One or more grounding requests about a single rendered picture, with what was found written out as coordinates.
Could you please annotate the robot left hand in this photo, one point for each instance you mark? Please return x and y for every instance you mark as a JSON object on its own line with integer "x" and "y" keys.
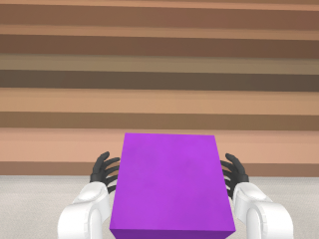
{"x": 100, "y": 172}

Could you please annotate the right robot forearm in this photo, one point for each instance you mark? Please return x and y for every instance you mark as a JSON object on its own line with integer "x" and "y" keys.
{"x": 263, "y": 218}

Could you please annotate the carton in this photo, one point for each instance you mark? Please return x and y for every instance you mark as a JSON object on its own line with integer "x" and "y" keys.
{"x": 170, "y": 186}

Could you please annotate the robot right hand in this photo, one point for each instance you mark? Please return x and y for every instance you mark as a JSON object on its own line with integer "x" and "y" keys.
{"x": 237, "y": 174}

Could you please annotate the left robot forearm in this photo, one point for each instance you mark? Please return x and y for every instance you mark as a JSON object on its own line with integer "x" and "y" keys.
{"x": 83, "y": 219}

